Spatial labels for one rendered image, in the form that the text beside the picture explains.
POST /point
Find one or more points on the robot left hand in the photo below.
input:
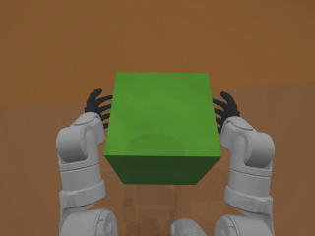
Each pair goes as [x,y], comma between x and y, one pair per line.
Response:
[92,105]

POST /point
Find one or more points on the right robot upper arm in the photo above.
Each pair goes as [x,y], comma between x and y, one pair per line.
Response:
[237,225]

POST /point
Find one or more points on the robot right thigh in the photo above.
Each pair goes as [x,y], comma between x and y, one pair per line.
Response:
[186,227]

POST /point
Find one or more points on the left robot forearm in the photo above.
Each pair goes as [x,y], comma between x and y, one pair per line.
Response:
[78,159]

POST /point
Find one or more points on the robot right hand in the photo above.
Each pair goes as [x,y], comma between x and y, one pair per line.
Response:
[230,109]

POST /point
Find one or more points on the left robot upper arm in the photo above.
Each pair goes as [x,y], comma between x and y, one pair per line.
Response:
[94,222]

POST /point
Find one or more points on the carton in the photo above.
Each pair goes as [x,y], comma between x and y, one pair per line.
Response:
[162,128]

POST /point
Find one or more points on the right robot forearm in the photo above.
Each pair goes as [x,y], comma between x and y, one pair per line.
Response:
[251,164]

